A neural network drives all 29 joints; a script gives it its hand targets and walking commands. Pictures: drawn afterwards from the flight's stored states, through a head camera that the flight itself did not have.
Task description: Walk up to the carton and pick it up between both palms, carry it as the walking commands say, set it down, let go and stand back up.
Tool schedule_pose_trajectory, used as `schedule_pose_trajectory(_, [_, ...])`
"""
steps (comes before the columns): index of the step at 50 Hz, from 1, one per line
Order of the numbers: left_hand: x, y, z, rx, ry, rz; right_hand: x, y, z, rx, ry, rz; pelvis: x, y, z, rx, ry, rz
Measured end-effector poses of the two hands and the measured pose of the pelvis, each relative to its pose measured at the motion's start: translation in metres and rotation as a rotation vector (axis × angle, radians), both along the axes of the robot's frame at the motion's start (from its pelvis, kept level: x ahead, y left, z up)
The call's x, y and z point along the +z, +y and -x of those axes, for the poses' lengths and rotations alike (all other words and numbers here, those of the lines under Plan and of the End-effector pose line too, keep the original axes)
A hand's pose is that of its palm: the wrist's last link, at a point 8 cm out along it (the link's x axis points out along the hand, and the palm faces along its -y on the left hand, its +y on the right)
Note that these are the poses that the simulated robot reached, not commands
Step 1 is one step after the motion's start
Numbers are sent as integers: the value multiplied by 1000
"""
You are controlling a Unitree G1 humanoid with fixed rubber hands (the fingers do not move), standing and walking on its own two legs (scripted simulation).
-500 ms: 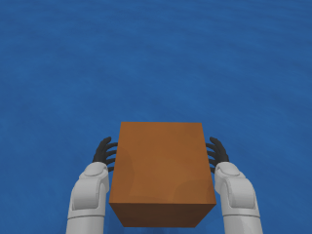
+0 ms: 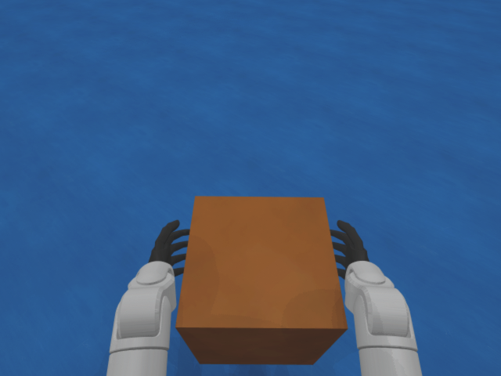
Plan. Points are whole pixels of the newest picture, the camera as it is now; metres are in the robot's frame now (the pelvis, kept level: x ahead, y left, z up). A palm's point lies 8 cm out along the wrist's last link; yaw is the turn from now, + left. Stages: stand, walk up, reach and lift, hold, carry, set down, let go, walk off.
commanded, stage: carry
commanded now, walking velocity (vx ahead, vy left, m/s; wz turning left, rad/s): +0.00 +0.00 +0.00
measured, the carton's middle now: (257, 285) +0.28 +0.00 -0.02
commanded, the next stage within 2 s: hold in 0.72 s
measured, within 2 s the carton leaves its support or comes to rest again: neither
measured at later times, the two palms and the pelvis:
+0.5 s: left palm (167, 267) +0.28 +0.14 +0.05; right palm (358, 266) +0.27 -0.16 +0.05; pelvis +0.00 -0.01 +0.00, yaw +0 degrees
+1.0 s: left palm (155, 274) +0.26 +0.16 +0.05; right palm (348, 277) +0.26 -0.14 +0.04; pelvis -0.01 +0.01 +0.01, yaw -10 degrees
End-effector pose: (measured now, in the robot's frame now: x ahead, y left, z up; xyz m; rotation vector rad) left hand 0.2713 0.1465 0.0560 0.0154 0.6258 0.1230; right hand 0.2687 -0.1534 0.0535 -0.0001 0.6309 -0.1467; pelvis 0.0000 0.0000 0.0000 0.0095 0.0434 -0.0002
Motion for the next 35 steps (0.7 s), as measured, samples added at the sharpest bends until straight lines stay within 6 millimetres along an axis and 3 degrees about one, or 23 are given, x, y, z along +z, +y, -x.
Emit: schedule_pose_trajectory(35, [-4, -8, -4, 1, -7, -7, -4, -8, -6, 6, -8, 2, -1, -9, -2, 5, -3, 1])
